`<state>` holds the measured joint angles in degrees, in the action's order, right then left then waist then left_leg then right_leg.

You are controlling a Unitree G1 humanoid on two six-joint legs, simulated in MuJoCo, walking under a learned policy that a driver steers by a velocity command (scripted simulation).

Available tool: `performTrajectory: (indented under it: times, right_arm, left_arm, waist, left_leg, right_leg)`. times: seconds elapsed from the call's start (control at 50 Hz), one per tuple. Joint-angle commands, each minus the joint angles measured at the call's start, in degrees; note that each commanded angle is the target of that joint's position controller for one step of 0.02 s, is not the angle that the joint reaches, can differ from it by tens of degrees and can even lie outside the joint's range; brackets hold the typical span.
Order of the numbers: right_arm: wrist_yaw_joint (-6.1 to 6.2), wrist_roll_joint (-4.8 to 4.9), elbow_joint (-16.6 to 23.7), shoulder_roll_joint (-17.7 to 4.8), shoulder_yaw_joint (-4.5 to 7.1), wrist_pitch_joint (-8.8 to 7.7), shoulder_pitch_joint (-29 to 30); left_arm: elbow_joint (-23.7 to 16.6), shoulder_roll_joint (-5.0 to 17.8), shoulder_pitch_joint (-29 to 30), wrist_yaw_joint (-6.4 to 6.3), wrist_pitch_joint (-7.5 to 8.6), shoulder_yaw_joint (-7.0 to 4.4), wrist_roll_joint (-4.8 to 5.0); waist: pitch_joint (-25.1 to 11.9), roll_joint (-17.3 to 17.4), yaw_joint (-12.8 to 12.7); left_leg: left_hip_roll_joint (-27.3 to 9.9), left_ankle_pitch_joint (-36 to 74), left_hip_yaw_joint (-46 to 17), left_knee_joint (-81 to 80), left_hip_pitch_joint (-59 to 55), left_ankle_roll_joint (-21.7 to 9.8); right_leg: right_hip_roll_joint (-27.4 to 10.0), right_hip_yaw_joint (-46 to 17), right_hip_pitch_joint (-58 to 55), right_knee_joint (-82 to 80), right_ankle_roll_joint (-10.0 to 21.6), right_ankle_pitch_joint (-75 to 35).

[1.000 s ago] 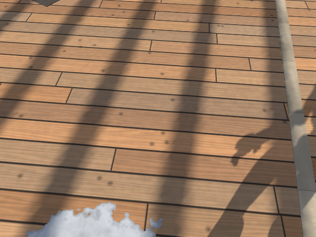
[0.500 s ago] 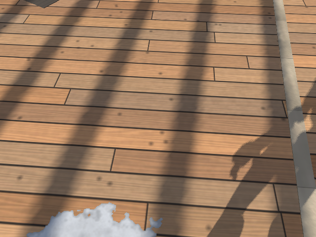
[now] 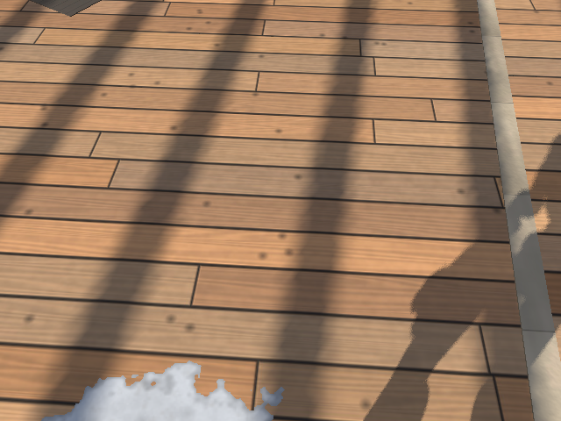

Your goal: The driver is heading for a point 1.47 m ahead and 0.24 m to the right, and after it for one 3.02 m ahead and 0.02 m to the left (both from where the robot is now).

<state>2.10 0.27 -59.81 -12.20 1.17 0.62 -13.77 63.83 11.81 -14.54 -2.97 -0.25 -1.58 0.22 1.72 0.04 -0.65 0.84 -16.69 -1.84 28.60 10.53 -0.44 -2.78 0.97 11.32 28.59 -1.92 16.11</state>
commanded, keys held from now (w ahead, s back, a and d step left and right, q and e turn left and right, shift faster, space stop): w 0.36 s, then no key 0.48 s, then w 0.16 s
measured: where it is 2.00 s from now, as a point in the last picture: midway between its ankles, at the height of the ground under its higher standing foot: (304, 323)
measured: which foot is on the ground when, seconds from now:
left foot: down 0.00-0.18, up 0.20-0.56, down 0.58-0.96, up 0.98-1.00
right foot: down 0.00-0.60, up 0.62-0.90, down 0.92-1.00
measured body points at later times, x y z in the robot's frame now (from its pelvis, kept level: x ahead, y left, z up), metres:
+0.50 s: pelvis +0.15 -0.03 +0.00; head +0.18 -0.04 +0.45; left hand +0.03 +0.20 -0.13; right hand +0.35 -0.26 -0.12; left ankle +0.31 +0.11 -0.69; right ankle +0.01 -0.13 -0.74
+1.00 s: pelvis +0.29 -0.01 +0.00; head +0.29 -0.04 +0.45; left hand +0.32 +0.25 -0.13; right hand +0.38 -0.27 -0.15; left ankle +0.33 +0.08 -0.73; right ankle +0.29 -0.14 -0.74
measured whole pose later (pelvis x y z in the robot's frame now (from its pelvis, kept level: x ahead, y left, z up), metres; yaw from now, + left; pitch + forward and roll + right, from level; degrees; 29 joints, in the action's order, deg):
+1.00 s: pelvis +0.29 -0.01 +0.00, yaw -1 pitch +0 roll +2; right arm 1.2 1.5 -58.0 -13.8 2.3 -1.5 -9.2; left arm 58.5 11.8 -16.0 -2.7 1.1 -2.4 -0.5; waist -1.6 0.9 -1.1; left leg 3.0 -19.4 4.0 32.4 19.4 -3.0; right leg -2.5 -1.0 15.1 31.3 1.3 17.2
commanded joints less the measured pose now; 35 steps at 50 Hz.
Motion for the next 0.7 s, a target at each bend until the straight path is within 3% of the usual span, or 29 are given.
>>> performTrajectory:
  times: [0.02,0.04,0.08,0.1,0.12,0.14,0.16,0.18,0.2,0.22,0.24,0.26,0.28,0.32,0.34,0.38,0.44,0.5,0.54,0.56,0.58,0.6,0.62,0.64,0.66,0.68,0.7]
  right_arm:
    - [0.40,0.61,1.38,-7.97,1.74,-0.35,-2.67]
    - [0.26,0.81,1.47,-8.64,1.99,-0.88,-3.63]
    - [-0.18,1.36,0.66,-11.08,2.96,-2.16,-7.39]
    - [-0.28,1.49,0.74,-11.48,3.24,-2.61,-7.38]
    - [-0.38,1.40,1.55,-10.86,3.09,-3.01,-5.41]
    - [-0.54,1.65,2.66,-10.36,2.92,-3.22,-2.35]
    - [-0.71,2.12,4.04,-9.84,2.71,-3.17,1.92]
    - [-0.83,2.02,5.22,-8.35,2.37,-3.34,4.49]
    - [-1.11,1.40,6.30,-4.31,1.31,-3.97,5.76]
    - [-0.80,1.57,8.85,-4.11,1.37,-5.16,6.78]
    - [-0.97,2.31,8.44,-6.36,1.92,-5.92,6.46]
    - [-1.62,2.68,7.48,-5.98,1.83,-6.45,4.59]
    - [-1.96,2.31,6.55,-5.81,1.97,-6.82,3.69]
    - [-2.54,1.37,6.88,-7.00,2.82,-7.11,6.12]
    - [-2.98,1.28,6.94,-5.91,2.74,-6.93,6.52]
    - [-3.40,1.12,8.12,-3.80,2.20,-6.34,9.69]
    - [-3.51,0.98,11.31,-1.28,0.86,-6.11,17.69]
    - [-3.86,1.42,12.41,-3.52,1.04,-5.44,18.63]
    - [-3.68,0.94,11.38,-6.71,2.08,-5.40,14.04]
    - [-3.54,0.53,9.35,-8.26,2.91,-5.56,8.28]
    - [-3.34,0.14,7.33,-9.92,3.76,-5.66,2.55]
    - [-2.89,-0.97,5.98,-13.06,4.37,-5.56,-3.14]
    - [-2.81,-1.97,5.42,-14.80,4.05,-4.86,-4.75]
    - [-3.40,-1.07,5.01,-10.51,2.95,-4.58,-5.21]
    - [-3.50,0.15,6.28,-9.29,2.49,-4.63,2.23]
    - [-3.33,0.36,7.33,-6.82,1.66,-4.73,8.10]
    - [-3.31,-0.05,7.56,-5.01,0.87,-4.97,10.88]
  left_arm:
    - [-1.49,5.60,-1.98,-0.40,0.50,-0.99,0.45]
    - [-2.21,4.93,-1.19,-0.24,1.16,-0.84,0.45]
    - [-3.31,2.42,-0.31,0.75,3.05,-0.33,0.64]
    - [-3.75,2.45,0.01,1.36,3.89,-0.35,0.92]
    - [-3.97,2.73,-0.51,1.92,4.60,-0.46,1.35]
    - [-3.60,2.38,-2.49,2.30,5.17,-0.41,1.67]
    - [-1.88,2.21,-7.32,2.44,5.55,-0.57,1.75]
    - [0.30,3.82,-12.37,2.39,5.61,-1.26,1.13]
    - [2.03,8.74,-20.11,2.21,5.68,-2.67,0.78]
    - [2.46,14.88,-25.19,3.13,6.28,-3.84,0.45]
    - [1.26,10.52,-20.52,3.17,7.01,-2.44,-0.32]
    - [-0.34,7.60,-16.81,3.23,7.46,-1.69,-0.06]
    - [-1.37,7.09,-14.25,3.55,7.54,-1.40,0.15]
    - [-1.89,4.31,-13.68,3.70,6.79,-0.34,0.05]
    - [-1.69,3.71,-15.11,3.47,6.34,-0.07,-0.24]
    - [-2.13,4.72,-15.73,2.68,5.55,0.06,-0.62]
    - [-3.17,7.38,-14.69,1.53,4.63,-0.03,-1.11]
    - [-2.31,9.01,-15.78,1.24,4.56,-0.60,-0.18]
    - [-2.74,9.21,-13.07,1.11,4.58,-0.96,0.15]
    - [-3.19,9.12,-11.29,1.05,4.34,-1.08,0.21]
    - [-3.50,8.89,-10.93,1.27,4.12,-1.03,0.12]
    - [-4.39,7.82,-12.44,1.55,4.26,-0.58,-1.01]
    - [-2.75,0.17,-23.32,2.13,4.14,1.43,-1.42]
    - [-1.01,2.07,-23.93,2.37,4.42,0.75,0.24]
    - [-3.16,5.02,-17.40,2.30,4.31,-0.17,1.48]
    - [-4.62,5.47,-12.14,1.65,3.85,-0.45,1.26]
    - [-4.88,5.74,-10.02,0.86,3.06,-1.00,0.56]
  waist:
    - [5.05,2.48,0.80]
    - [6.91,4.09,1.34]
    - [6.77,10.40,2.49]
    - [7.17,11.32,2.35]
    - [7.55,10.65,1.05]
    - [7.78,10.04,-1.00]
    - [7.63,8.77,-4.15]
    - [6.50,4.54,-5.86]
    - [2.68,-8.60,-7.77]
    - [1.47,-19.38,-8.28]
    - [4.24,-10.55,-5.26]
    - [6.03,-7.18,-3.39]
    - [5.71,-5.42,-2.36]
    - [5.53,-5.02,-2.16]
    - [4.58,-6.04,-2.26]
    - [4.90,-5.49,-2.37]
    - [5.91,-5.55,-3.17]
    - [4.24,-8.13,-1.98]
    - [1.09,-8.77,1.64]
    - [-2.06,-8.49,4.68]
    - [-5.60,-6.70,7.51]
    - [-11.77,-1.33,8.35]
    - [-22.83,13.60,2.84]
    - [-27.78,10.07,4.33]
    - [-17.26,7.37,2.94]
    - [-10.41,3.37,1.57]
    - [-6.89,1.56,0.39]
  left_leg:
    - [-2.41,-25.93,-4.16,-8.98,7.27,-4.66]
    - [-5.04,-29.66,-8.03,-10.84,7.77,-6.22]
    - [-13.00,-33.15,-20.11,-16.44,4.20,-10.80]
    - [-16.11,-32.48,-24.92,-18.33,5.70,-12.80]
    - [-16.92,-30.38,-25.61,-18.57,7.08,-13.15]
    - [-15.86,-27.67,-22.87,-17.38,9.09,-12.05]
    - [-12.53,-23.57,-17.33,-14.46,13.82,-9.60]
    - [-7.83,-15.44,-10.69,-6.86,18.28,-6.80]
    - [-0.80,-7.95,0.32,12.65,25.44,-2.46]
    - [2.88,-14.76,2.12,26.50,34.84,-1.37]
    - [-1.02,-13.54,-2.49,36.32,38.67,-2.28]
    - [-3.22,-7.62,-3.13,39.49,40.79,-3.44]
    - [-4.96,-2.61,-2.09,39.02,40.84,-4.09]
    - [-7.01,3.46,-0.28,34.31,38.75,-3.83]
    - [-6.89,5.17,1.08,32.41,37.11,-3.23]
    - [-5.89,7.99,3.36,26.61,35.26,-1.62]
    - [-1.88,14.32,7.22,10.83,23.69,-0.11]
    - [-0.62,18.74,5.88,5.32,16.29,-1.25]
    - [0.57,19.05,4.35,2.90,11.09,-3.40]
    - [1.70,20.50,4.55,1.07,5.46,-4.73]
    - [1.42,26.04,4.57,-2.04,-2.19,-6.01]
    - [-6.89,46.50,-3.13,1.81,-16.69,-8.43]
    - [-23.73,63.98,-21.43,3.71,-33.41,-20.49]
    - [-23.99,53.03,-28.78,-2.54,-28.82,-22.76]
    - [-21.21,41.26,-21.95,-6.14,-18.31,-20.06]
    - [-18.29,33.52,-16.80,-9.02,-9.36,-16.97]
    - [-16.44,30.39,-13.00,-11.24,-1.40,-15.27]
  right_leg:
    - [3.08,3.05,6.08,-0.09,2.65,18.77]
    - [3.11,2.92,9.23,2.31,3.13,19.04]
    - [3.73,3.87,13.77,11.71,3.50,11.15]
    - [2.33,1.91,13.55,15.10,4.60,9.74]
    - [1.49,0.82,12.50,14.94,5.91,10.68]
    - [1.28,0.93,8.71,9.45,7.27,11.19]
    - [1.93,1.67,-0.64,-0.23,8.25,7.76]
    - [1.65,-0.68,-9.34,-4.32,7.74,2.89]
    - [-8.33,-16.52,-18.18,-12.00,10.40,8.66]
    - [-19.76,-39.26,-21.48,-19.74,17.53,12.66]
    - [-20.96,-40.17,-19.40,-19.55,18.28,13.03]
    - [-18.49,-33.44,-18.67,-19.10,16.32,10.38]
    - [-15.71,-27.09,-18.35,-19.47,14.24,6.98]
    - [-11.88,-16.86,-17.44,-20.06,11.19,-8.06]
    - [-10.47,-13.46,-17.16,-19.97,10.78,-13.81]
    - [-8.99,-8.81,-14.98,-19.93,10.94,-23.94]
    - [-5.65,-2.41,-5.76,-19.22,9.75,-35.06]
    - [-7.60,-2.41,-6.14,-16.96,9.52,-39.45]
    - [-8.52,-2.70,-9.71,-11.72,7.92,-46.67]
    - [-7.99,-2.41,-11.14,-6.20,6.92,-50.66]
    - [-5.87,-1.52,-10.57,1.84,5.24,-49.96]
    - [-2.91,-0.77,-1.24,14.23,3.22,-33.54]
    - [5.72,-0.44,13.26,37.08,-0.02,17.70]
    - [6.57,-9.64,13.02,45.89,-0.49,24.10]
    - [3.65,-7.94,16.50,46.93,-0.50,21.42]
    - [1.20,-5.72,17.07,44.29,-0.66,17.49]
    - [-0.37,-5.34,14.67,40.72,-1.00,14.64]
Velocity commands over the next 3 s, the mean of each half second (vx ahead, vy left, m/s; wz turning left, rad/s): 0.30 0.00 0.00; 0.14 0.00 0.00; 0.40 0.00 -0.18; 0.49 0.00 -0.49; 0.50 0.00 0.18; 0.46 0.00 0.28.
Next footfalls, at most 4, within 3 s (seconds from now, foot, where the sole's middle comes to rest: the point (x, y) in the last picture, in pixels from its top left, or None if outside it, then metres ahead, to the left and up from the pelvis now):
0.58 left None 0.38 0.08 -0.77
0.92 right None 0.33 -0.14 -0.77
1.28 left None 0.48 0.14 -0.77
1.78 right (351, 327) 0.77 -0.15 -0.77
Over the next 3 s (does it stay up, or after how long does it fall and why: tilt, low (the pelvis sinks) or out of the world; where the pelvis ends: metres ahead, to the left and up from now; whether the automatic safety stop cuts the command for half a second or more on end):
stays up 1.30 -0.22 0.00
